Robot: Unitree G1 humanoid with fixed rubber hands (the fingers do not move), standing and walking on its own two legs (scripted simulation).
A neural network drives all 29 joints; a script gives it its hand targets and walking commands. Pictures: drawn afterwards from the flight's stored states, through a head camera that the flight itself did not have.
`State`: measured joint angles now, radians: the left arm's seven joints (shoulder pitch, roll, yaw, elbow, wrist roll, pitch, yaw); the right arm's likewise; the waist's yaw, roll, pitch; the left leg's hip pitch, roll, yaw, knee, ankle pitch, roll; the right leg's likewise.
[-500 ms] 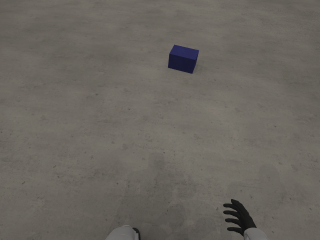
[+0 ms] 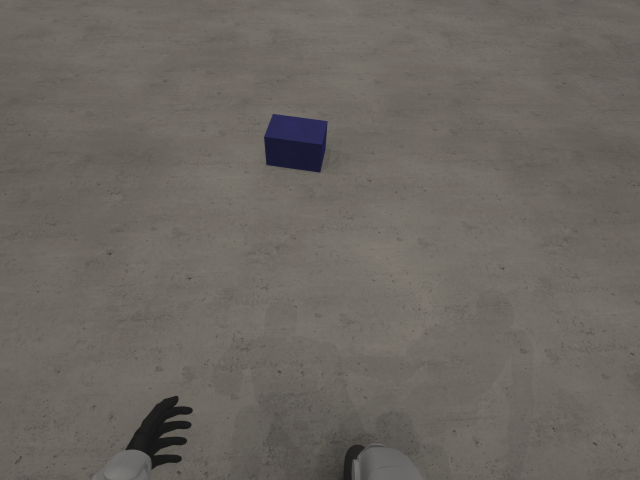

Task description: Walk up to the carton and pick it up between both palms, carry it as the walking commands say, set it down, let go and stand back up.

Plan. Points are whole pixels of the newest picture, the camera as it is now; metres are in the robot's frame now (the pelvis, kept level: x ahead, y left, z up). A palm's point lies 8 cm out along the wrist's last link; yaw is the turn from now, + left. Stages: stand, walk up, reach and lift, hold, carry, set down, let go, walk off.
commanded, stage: walk up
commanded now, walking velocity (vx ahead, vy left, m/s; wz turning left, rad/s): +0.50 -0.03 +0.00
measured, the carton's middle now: (296, 143) +1.51 -0.06 -0.69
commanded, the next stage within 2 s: none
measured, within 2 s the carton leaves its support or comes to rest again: neither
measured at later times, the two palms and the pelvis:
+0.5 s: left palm out of the picture +0.14 +0.23 -0.13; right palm (415, 271) +0.43 -0.21 -0.11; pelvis +0.26 +0.00 +0.00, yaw +0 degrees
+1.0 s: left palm (203, 181) +0.68 +0.18 -0.11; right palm (449, 297) +0.38 -0.26 -0.11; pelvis +0.51 -0.03 +0.01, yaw -1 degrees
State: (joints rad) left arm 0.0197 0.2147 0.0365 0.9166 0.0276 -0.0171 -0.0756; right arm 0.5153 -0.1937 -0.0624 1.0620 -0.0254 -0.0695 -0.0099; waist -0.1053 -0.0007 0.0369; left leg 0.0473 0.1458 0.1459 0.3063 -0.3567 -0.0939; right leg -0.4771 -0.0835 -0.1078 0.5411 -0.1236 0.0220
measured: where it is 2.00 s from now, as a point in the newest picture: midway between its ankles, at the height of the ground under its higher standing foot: (305, 250)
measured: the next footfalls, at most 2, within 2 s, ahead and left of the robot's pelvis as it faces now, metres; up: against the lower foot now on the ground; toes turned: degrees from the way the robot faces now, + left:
right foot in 0.02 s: +0.16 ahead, -0.15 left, +0.00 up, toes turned -8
left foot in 0.54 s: +0.42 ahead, +0.13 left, +0.00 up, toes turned +9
